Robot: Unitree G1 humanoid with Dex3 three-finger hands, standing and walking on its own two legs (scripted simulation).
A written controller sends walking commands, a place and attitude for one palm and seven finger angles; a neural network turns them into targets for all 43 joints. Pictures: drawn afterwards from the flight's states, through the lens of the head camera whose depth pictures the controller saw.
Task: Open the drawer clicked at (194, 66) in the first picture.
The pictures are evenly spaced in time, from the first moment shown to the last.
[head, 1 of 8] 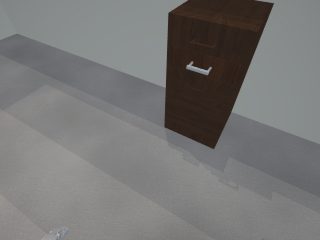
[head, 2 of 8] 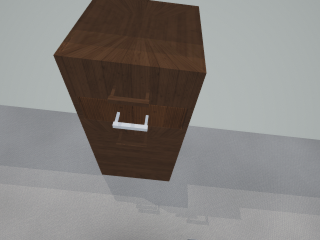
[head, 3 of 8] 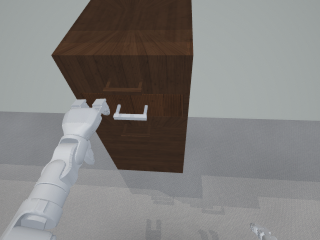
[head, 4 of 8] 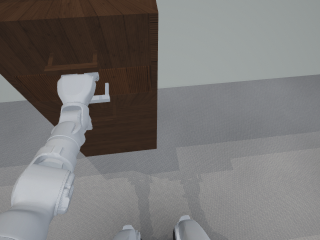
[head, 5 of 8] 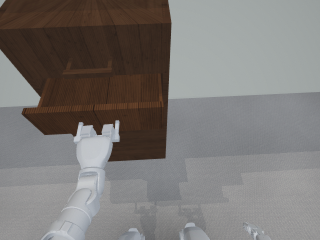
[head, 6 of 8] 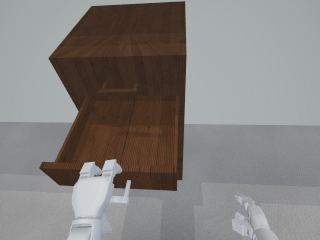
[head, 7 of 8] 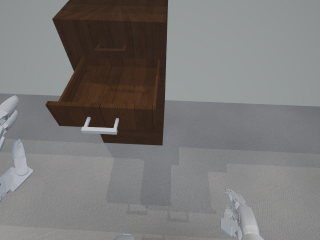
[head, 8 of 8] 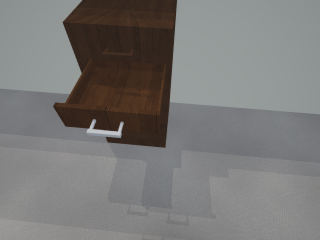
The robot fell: no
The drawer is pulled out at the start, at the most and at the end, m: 0.00 0.30 0.30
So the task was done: yes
